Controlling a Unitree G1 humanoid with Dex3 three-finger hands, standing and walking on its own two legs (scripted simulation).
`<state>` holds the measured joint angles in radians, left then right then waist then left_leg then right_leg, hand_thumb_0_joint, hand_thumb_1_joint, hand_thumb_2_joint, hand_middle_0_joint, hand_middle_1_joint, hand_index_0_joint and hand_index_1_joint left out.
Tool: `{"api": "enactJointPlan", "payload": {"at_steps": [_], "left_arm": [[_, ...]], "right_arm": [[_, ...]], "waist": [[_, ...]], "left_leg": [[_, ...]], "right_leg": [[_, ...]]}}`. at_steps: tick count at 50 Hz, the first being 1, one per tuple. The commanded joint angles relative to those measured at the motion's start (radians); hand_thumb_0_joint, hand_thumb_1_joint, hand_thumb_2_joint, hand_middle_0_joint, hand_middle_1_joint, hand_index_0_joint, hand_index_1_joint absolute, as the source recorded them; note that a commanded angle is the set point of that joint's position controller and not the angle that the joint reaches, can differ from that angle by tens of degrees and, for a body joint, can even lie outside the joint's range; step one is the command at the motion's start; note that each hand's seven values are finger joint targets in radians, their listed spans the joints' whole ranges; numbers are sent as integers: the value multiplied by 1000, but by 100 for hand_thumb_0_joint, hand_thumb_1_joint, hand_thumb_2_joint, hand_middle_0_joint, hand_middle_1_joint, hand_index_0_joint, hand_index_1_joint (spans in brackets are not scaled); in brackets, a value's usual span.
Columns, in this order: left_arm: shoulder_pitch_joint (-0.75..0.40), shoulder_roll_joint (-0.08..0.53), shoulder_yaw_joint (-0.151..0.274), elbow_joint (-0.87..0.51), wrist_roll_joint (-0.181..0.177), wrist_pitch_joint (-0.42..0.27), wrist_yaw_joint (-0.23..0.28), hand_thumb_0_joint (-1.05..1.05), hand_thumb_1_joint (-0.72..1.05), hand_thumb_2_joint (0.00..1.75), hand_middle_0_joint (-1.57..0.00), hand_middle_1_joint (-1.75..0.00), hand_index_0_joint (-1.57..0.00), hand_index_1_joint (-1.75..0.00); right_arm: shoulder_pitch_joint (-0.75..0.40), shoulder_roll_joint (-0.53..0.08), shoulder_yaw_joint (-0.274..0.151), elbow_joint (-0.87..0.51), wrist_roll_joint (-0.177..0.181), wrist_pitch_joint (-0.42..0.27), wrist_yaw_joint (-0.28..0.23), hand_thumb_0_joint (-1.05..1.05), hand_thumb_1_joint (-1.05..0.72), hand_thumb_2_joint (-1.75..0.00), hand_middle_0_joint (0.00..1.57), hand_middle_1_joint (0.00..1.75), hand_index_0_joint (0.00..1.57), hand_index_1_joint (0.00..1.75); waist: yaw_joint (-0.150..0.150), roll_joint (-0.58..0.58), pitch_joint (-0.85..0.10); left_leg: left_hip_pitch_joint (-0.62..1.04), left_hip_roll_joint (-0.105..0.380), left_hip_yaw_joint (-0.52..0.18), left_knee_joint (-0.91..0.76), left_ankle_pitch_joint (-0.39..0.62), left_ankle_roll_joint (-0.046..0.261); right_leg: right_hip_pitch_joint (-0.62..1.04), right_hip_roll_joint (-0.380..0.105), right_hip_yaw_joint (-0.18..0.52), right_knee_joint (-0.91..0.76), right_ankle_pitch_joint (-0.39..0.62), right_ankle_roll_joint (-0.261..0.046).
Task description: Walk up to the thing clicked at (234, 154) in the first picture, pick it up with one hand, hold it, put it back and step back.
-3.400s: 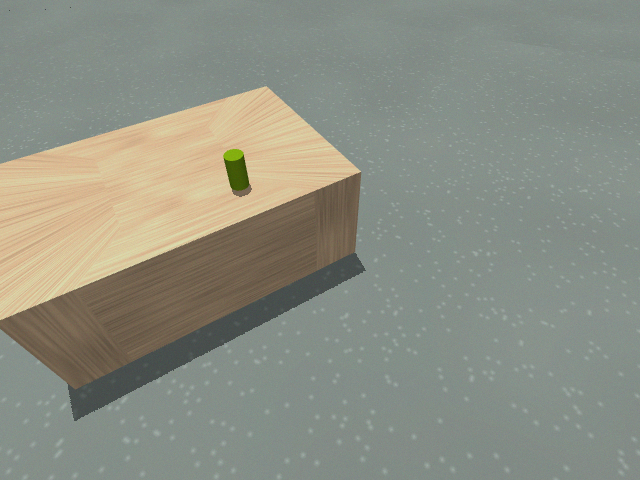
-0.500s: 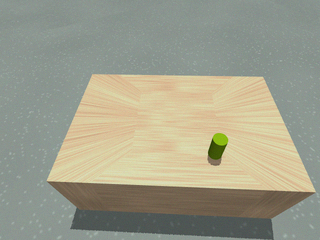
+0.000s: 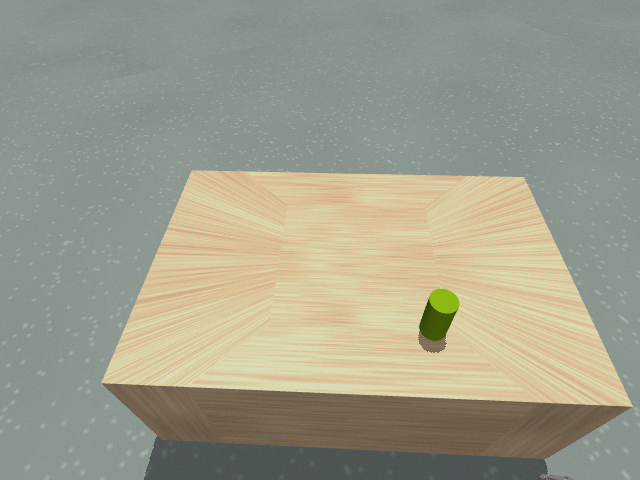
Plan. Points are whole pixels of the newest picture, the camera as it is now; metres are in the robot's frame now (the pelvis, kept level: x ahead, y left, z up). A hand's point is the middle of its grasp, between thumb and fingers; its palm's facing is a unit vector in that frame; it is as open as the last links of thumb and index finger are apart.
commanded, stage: walk up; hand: right
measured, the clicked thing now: (438, 315) +0.52 -0.23 -0.29
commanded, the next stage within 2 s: stand in 0.68 s
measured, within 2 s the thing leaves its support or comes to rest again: neither
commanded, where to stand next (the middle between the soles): +0.06 +0.00 m, yaw -2 degrees
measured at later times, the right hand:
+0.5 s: hand out of the picture +0.09 -0.26 -0.15, palm faces +0.02 +0.95 -0.32, open 7.4 cm
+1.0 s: hand out of the picture +0.09 -0.26 -0.14, palm faces +0.02 +0.94 -0.33, open 7.4 cm
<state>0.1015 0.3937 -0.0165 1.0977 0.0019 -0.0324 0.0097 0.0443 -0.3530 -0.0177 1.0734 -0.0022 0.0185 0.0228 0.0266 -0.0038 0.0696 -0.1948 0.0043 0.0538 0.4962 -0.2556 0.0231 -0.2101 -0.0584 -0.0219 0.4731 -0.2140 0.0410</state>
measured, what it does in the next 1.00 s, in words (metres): stands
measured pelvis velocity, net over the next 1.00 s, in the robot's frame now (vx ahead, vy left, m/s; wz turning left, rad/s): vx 0.01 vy -0.01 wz -0.01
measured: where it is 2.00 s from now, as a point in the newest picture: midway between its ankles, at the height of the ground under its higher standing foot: outside the picture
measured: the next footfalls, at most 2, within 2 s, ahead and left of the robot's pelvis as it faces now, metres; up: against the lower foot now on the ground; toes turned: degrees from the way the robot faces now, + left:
none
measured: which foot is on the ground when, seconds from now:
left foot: down 0.00-1.00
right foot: down 0.00-1.00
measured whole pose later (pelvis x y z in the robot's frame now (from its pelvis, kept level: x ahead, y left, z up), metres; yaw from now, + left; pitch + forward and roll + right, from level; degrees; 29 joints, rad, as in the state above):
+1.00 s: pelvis +0.01 -0.01 +0.01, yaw -1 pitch -3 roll +0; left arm 0.08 0.35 -0.01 1.13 0.01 -0.02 0.00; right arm 0.08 -0.33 -0.02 1.15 -0.01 0.00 0.01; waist -0.01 -0.01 0.05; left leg -0.09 0.02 0.06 0.30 -0.18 0.00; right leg -0.12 -0.04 -0.02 0.31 -0.15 0.03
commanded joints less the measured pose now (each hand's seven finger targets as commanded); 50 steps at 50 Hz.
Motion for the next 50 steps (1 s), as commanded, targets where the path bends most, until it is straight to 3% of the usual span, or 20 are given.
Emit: {"api": "enactJointPlan", "payload": {"at_steps": [1, 4, 10, 19, 33, 34, 37, 50], "left_arm": [[-34, 211, 48, -36, 3, -17, 8, 0, 90, 90, -20, -30, -20, -30], [-42, 211, 48, -30, 2, -16, 8, 0, 90, 90, -20, -30, -20, -30], [-41, 201, 50, -22, 8, -9, 6, 0, 90, 90, -20, -30, -20, -30], [-33, 198, 59, -22, 10, -14, 9, 0, 90, 90, -20, -30, -20, -30], [-51, 190, 64, -30, 15, -7, 12, 0, 90, 90, -20, -30, -20, -30], [-65, 172, 50, -24, 5, -2, 7, 0, 90, 90, -20, -30, -20, -30], [-57, 163, 48, -28, 3, 0, 2, 0, 90, 90, -20, -30, -20, -30], [-54, 173, 48, -21, 6, -1, -3, 0, 90, 90, -20, -30, -20, -30]], "right_arm": [[-72, -234, -51, -47, -6, -25, -9, 0, -90, -90, 20, 30, 20, 30], [-67, -228, -51, -36, -5, -24, -9, 0, -90, -90, 20, 30, 20, 30], [-61, -225, -54, -28, -9, -20, -8, 0, -90, -90, 20, 30, 20, 30], [-30, -217, -57, -25, -6, -22, -9, 0, -90, -90, 20, 30, 20, 30], [-11, -216, -63, -17, -11, -19, -11, 0, -90, -90, 20, 30, 20, 30], [-20, -181, -43, -12, -6, -30, -14, 0, -90, -90, 20, 30, 20, 30], [-19, -211, -45, 1, -8, -43, -18, 0, -90, -90, 20, 30, 20, 30], [-18, -197, -35, 24, -6, -47, -21, 0, -90, -90, 20, 30, 20, 30]], "waist": [[-11, 25, -102], [-13, 25, -96], [-14, 34, -71], [-20, 13, -110], [-25, 2, -93], [-37, -38, -96], [-31, 14, -104], [-35, 17, -85]], "left_leg": [[40, 128, -123, -172, 80, 24], [61, 125, -112, -188, 89, 18], [31, 125, -116, -230, -28, 14], [91, 115, -92, -190, 110, 9], [89, 119, -88, -199, 115, 6], [85, 141, -118, -241, 172, -3], [104, 142, -108, -240, 223, -10], [99, 137, -100, -258, 181, -25]], "right_leg": [[45, -71, 62, -95, 137, -59], [41, -75, 68, -117, 136, -55], [42, -67, 64, -135, 70, -52], [57, -84, 77, -146, 157, -55], [44, -80, 86, -148, 157, -58], [63, -75, 79, -156, 140, -54], [85, -75, 82, -169, 155, -48], [99, -82, 86, -207, 147, -49]]}}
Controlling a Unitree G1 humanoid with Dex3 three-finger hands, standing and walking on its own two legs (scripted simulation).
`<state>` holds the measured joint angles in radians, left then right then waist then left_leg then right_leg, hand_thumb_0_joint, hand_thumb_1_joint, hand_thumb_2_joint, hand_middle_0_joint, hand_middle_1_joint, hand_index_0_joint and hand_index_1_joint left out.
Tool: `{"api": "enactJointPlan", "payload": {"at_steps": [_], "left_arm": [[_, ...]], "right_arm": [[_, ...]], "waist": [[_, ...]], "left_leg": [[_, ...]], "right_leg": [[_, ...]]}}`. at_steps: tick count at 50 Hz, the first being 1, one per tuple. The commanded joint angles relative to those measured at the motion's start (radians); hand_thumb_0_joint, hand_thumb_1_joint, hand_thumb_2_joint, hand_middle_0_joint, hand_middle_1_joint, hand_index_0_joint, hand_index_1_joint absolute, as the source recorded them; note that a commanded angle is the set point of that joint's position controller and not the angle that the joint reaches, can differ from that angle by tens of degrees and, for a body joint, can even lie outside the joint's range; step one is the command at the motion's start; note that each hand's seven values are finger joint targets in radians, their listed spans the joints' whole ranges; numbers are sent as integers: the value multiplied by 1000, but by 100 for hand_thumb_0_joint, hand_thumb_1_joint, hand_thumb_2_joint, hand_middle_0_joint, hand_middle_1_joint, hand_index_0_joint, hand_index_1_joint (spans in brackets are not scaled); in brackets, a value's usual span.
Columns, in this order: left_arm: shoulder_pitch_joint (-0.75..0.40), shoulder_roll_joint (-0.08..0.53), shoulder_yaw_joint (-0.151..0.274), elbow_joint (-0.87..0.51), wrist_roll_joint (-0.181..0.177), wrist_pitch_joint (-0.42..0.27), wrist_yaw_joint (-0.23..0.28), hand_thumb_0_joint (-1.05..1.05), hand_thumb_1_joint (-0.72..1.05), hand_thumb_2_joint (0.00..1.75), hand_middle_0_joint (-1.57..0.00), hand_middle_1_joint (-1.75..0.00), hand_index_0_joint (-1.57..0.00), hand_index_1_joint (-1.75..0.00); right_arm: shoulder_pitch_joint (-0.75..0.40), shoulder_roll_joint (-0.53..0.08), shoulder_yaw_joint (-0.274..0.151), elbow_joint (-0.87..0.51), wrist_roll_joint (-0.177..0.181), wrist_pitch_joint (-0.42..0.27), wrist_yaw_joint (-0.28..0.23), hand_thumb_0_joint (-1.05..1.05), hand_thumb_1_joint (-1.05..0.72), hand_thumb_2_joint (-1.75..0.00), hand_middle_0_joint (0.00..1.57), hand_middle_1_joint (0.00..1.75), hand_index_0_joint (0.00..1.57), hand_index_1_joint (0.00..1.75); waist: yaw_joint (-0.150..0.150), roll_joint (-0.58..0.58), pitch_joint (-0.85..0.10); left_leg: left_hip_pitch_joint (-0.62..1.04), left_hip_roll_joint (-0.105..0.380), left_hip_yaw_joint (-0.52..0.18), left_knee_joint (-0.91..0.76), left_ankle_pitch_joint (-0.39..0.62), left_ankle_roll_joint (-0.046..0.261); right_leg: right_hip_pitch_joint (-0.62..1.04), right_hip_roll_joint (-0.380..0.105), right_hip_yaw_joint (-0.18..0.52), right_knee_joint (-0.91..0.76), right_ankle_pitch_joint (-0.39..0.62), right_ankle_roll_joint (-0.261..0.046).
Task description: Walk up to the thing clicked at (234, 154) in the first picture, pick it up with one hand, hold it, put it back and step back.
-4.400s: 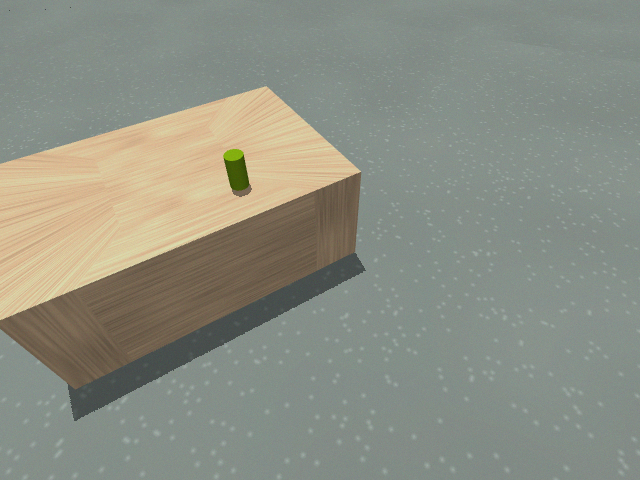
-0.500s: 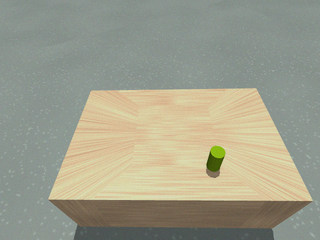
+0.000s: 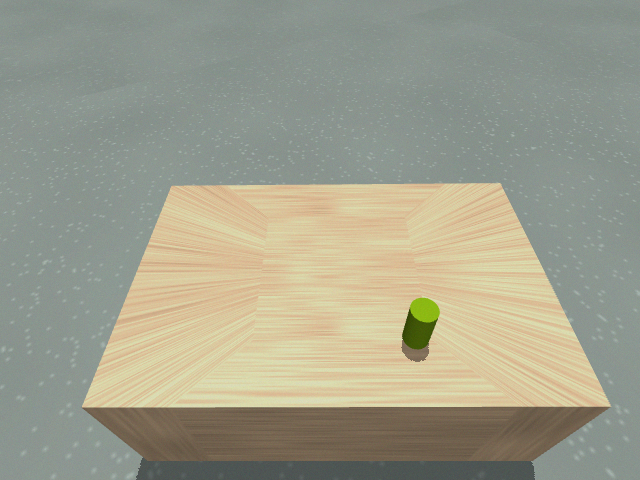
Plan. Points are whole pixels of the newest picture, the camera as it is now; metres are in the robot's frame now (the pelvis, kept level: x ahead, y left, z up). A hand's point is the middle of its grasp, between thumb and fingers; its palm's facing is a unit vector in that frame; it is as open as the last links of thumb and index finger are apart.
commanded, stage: stand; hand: right
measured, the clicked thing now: (419, 324) +0.51 -0.21 -0.30
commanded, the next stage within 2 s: go down in 1.88 s
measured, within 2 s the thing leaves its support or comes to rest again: neither
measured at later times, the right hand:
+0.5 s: hand out of the picture +0.08 -0.26 -0.16, palm faces -0.01 +0.94 -0.33, open 7.4 cm
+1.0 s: hand out of the picture +0.08 -0.27 -0.16, palm faces -0.02 +0.94 -0.33, open 7.4 cm
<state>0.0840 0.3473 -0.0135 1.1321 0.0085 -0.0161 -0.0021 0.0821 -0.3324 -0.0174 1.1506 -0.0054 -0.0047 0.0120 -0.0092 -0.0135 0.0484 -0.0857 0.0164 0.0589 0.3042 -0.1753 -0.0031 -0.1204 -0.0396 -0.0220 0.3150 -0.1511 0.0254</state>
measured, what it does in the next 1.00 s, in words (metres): stands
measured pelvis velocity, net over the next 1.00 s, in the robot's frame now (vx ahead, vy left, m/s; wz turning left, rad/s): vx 0.01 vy -0.02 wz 0.01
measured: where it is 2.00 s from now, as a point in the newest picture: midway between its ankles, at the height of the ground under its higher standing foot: outside the picture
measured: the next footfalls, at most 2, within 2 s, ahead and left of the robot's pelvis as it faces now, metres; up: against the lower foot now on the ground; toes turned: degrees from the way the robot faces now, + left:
none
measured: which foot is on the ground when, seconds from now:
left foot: down 0.00-1.00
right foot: down 0.00-1.00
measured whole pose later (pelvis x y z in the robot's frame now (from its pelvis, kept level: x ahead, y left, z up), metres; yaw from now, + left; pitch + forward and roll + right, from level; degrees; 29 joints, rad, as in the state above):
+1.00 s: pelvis +0.01 -0.02 +0.00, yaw +0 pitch -2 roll +0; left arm 0.10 0.35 -0.01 1.13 0.01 -0.01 0.00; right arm 0.11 -0.34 0.00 1.14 -0.01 0.00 0.01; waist 0.00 0.00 0.04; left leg -0.09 0.05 0.04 0.31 -0.18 -0.03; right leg -0.12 -0.01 -0.04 0.31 -0.16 0.00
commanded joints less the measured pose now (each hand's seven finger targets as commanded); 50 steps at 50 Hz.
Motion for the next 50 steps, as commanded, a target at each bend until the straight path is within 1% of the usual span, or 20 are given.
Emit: {"api": "enactJointPlan", "payload": {"at_steps": [1, 2, 3, 4, 5, 6, 10, 20, 22, 24, 27, 31, 35, 36, 40, 42, 43, 47, 49, 50], "left_arm": [[-45, 218, 47, -59, -1, -16, 8, 0, 90, 90, -20, -30, -20, -30], [-44, 222, 48, -60, -1, -17, 9, 0, 90, 90, -20, -30, -20, -30], [-35, 214, 45, -59, 0, -17, 8, 0, 90, 90, -20, -30, -20, -30], [-30, 214, 44, -56, -1, -18, 9, 0, 90, 90, -20, -30, -20, -30], [-39, 220, 47, -59, -1, -18, 9, 0, 90, 90, -20, -30, -20, -30], [-35, 219, 46, -59, 1, -18, 9, 0, 90, 90, -20, -30, -20, -30], [-32, 215, 45, -60, 0, -18, 9, 0, 90, 90, -20, -30, -20, -30], [-26, 225, 48, -56, 0, -14, 9, 0, 90, 90, -20, -30, -20, -30], [-27, 226, 48, -57, 0, -14, 9, 0, 90, 90, -20, -30, -20, -30], [-27, 225, 47, -56, -5, -16, 9, 0, 90, 90, -20, -30, -20, -30], [-21, 229, 47, -56, -1, -14, 9, 0, 90, 90, -20, -30, -20, -30], [-19, 227, 46, -56, 1, -15, 9, 0, 90, 90, -20, -30, -20, -30], [-30, 227, 47, -60, -3, -14, 8, 0, 90, 90, -20, -30, -20, -30], [-23, 224, 46, -59, -3, -16, 8, 0, 90, 90, -20, -30, -20, -30], [-26, 231, 49, -59, -1, -14, 9, 0, 90, 90, -20, -30, -20, -30], [-21, 223, 45, -58, -1, -15, 8, 0, 90, 90, -20, -30, -20, -30], [-25, 230, 48, -60, 0, -14, 9, 0, 90, 90, -20, -30, -20, -30], [-19, 219, 45, -58, -3, -15, 8, 0, 90, 90, -20, -30, -20, -30], [-22, 232, 49, -58, -1, -14, 9, 0, 90, 90, -20, -30, -20, -30], [-18, 227, 48, -58, -1, -14, 8, 0, 90, 90, -20, -30, -20, -30]], "right_arm": [[-49, -225, -37, -53, -3, -25, -12, 0, -90, -90, 20, 30, 20, 30], [-50, -217, -35, -53, -5, -26, -12, 0, -90, -90, 20, 30, 20, 30], [-59, -225, -37, -56, -4, -26, -12, 0, -90, -90, 20, 30, 20, 30], [-61, -218, -35, -54, -2, -26, -11, 0, -90, -90, 20, 30, 20, 30], [-52, -215, -33, -54, -3, -26, -12, 0, -90, -90, 20, 30, 20, 30], [-56, -220, -35, -52, -2, -26, -12, 0, -90, -90, 20, 30, 20, 30], [-54, -224, -33, -52, -3, -25, -13, 0, -90, -90, 20, 30, 20, 30], [-43, -219, -26, -53, -4, -25, -14, 0, -90, -90, 20, 30, 20, 30], [-43, -225, -29, -54, -5, -23, -14, 0, -90, -90, 20, 30, 20, 30], [-33, -220, -26, -51, -5, -23, -12, 0, -90, -90, 20, 30, 20, 30], [-31, -220, -26, -54, -5, -22, -13, 0, -90, -90, 20, 30, 20, 30], [-34, -224, -27, -58, -5, -21, -11, 0, -90, -90, 20, 30, 20, 30], [-25, -221, -25, -59, -7, -23, -14, 0, -90, -90, 20, 30, 20, 30], [-22, -224, -26, -56, -6, -23, -13, 0, -90, -90, 20, 30, 20, 30], [-19, -223, -25, -61, -6, -23, -15, 0, -90, -90, 20, 30, 20, 30], [-19, -225, -23, -59, -5, -22, -15, 0, -90, -90, 20, 30, 20, 30], [-16, -220, -23, -61, -6, -22, -15, 0, -90, -90, 20, 30, 20, 30], [-12, -230, -23, -58, -5, -22, -16, 0, -90, -90, 20, 30, 20, 30], [-16, -221, -22, -63, -6, -22, -16, 0, -90, -90, 20, 30, 20, 30], [-13, -224, -21, -64, -6, -23, -16, 0, -90, -90, 20, 30, 20, 30]], "waist": [[-4, 33, -75], [-1, 26, -74], [2, 35, -85], [4, 23, -75], [-3, 16, -78], [2, 17, -87], [1, 19, -88], [1, 11, -67], [1, 9, -75], [4, 5, -56], [4, 5, -53], [5, 13, -69], [3, 21, -70], [7, 19, -70], [3, 14, -76], [5, 16, -77], [3, 14, -80], [9, 22, -67], [5, 9, -74], [6, 19, -75]], "left_leg": [[-7, 125, -98, -62, 84, 5], [-6, 127, -103, -64, 102, 2], [8, 131, -102, -55, 119, 5], [2, 129, -106, -57, 118, 2], [7, 127, -100, -56, 113, 1], [20, 133, -104, -51, 116, 2], [20, 132, -100, -43, 123, 5], [7, 130, -98, -54, 85, 2], [16, 134, -98, -50, 90, 7], [-5, 130, -100, -55, 85, 4], [-11, 128, -98, -53, 54, 4], [-2, 132, -101, -45, 67, 8], [-7, 131, -100, -48, 89, 4], [-5, 133, -101, -46, 87, 4], [1, 132, -99, -47, 97, 4], [7, 134, -96, -40, 98, 8], [5, 132, -95, -45, 101, 3], [-2, 135, -97, -44, 93, 7], [5, 133, -96, -47, 102, 5], [3, 134, -95, -46, 98, 5]], "right_leg": [[23, -106, 92, -51, 87, -36], [19, -105, 90, -44, 94, -38], [19, -106, 86, -43, 106, -37], [14, -102, 85, -49, 103, -34], [14, -104, 88, -48, 103, -36], [11, -104, 88, -48, 102, -37], [15, -106, 90, -50, 126, -38], [3, -102, 92, -54, 94, -41], [-3, -104, 94, -53, 94, -43], [-2, -100, 93, -60, 74, -39], [-7, -100, 96, -64, 41, -41], [0, -102, 94, -64, 62, -43], [5, -102, 93, -50, 89, -46], [10, -103, 96, -55, 88, -46], [13, -102, 93, -50, 103, -46], [13, -103, 94, -54, 115, -45], [13, -102, 93, -46, 115, -48], [15, -102, 95, -56, 109, -46], [15, -101, 94, -48, 114, -47], [14, -101, 94, -50, 113, -47]]}}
